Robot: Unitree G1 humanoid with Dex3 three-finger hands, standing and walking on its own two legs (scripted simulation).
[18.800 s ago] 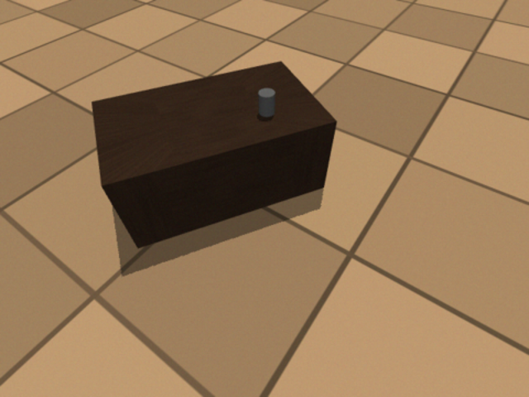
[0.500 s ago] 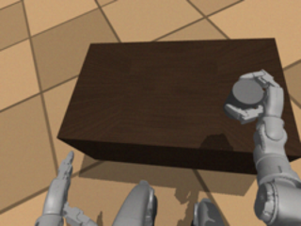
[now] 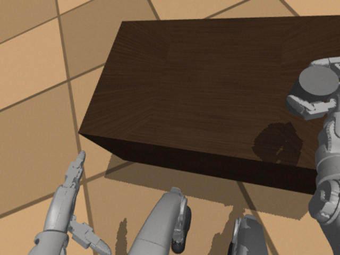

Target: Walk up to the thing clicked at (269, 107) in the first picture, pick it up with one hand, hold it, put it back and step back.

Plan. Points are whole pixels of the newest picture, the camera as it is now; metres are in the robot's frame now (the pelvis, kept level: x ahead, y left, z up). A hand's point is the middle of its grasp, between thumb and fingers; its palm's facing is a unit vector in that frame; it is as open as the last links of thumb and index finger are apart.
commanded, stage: crouch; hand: right
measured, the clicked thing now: (308, 92) +0.51 -0.18 -0.02
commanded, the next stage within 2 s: lower in 0.38 s
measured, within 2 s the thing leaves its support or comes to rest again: rests again in 1.72 s
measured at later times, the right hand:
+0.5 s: hand (311, 87) +0.54 -0.19 -0.03, palm faces +0.13 +0.99 +0.01, open 10.3 cm
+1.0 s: hand (300, 97) +0.55 -0.19 -0.10, palm faces +0.13 +0.99 +0.01, open 10.3 cm
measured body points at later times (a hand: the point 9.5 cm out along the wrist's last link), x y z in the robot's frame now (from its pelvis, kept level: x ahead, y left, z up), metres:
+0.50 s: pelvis +0.00 +0.00 -0.02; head +0.19 -0.06 +0.39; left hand +0.17 +0.26 +0.05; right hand +0.52 -0.24 -0.03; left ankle +0.09 +0.13 -0.59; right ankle +0.01 -0.12 -0.59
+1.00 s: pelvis -0.02 +0.00 -0.05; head +0.20 -0.07 +0.33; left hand +0.15 +0.26 +0.05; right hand +0.53 -0.24 -0.10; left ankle +0.09 +0.13 -0.59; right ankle +0.01 -0.12 -0.59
